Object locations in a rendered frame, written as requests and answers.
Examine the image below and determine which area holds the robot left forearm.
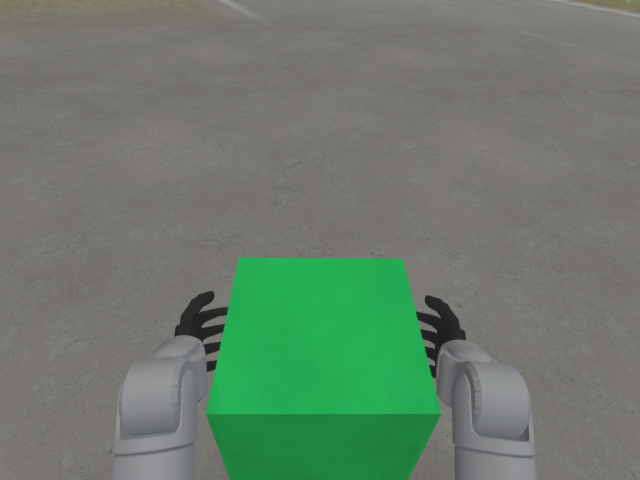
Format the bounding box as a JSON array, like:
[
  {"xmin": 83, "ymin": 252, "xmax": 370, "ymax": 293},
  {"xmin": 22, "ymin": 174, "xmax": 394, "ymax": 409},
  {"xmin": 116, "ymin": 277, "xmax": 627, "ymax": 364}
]
[{"xmin": 111, "ymin": 335, "xmax": 208, "ymax": 480}]

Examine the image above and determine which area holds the robot left hand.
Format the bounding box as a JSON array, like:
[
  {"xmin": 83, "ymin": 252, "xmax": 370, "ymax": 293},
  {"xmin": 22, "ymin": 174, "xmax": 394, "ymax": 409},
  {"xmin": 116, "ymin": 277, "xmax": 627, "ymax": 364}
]
[{"xmin": 174, "ymin": 291, "xmax": 228, "ymax": 372}]

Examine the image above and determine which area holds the robot right hand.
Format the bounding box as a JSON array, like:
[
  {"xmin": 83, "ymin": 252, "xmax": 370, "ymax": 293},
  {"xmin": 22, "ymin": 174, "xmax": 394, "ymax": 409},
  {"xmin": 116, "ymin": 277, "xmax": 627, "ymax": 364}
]
[{"xmin": 416, "ymin": 295, "xmax": 466, "ymax": 379}]

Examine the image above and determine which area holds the carton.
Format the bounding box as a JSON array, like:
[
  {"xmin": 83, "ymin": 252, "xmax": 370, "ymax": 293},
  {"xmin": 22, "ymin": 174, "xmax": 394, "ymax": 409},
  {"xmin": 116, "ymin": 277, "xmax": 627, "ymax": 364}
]
[{"xmin": 206, "ymin": 258, "xmax": 441, "ymax": 480}]

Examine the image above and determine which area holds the robot right forearm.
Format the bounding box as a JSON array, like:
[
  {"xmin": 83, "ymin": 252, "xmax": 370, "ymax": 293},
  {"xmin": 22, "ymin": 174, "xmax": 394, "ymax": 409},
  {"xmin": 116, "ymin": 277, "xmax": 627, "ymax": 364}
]
[{"xmin": 436, "ymin": 340, "xmax": 537, "ymax": 480}]

